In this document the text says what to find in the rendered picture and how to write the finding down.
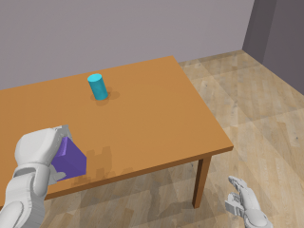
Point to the left robot hand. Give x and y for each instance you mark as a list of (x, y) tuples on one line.
[(41, 146)]

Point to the sponge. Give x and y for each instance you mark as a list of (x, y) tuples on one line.
[(69, 159)]

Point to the right robot hand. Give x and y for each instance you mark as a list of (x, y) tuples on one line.
[(237, 204)]

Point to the robot left forearm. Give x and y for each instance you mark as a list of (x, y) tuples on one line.
[(24, 198)]

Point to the table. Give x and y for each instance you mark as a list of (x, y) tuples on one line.
[(152, 119)]

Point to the robot right forearm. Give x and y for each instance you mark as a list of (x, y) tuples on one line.
[(254, 218)]

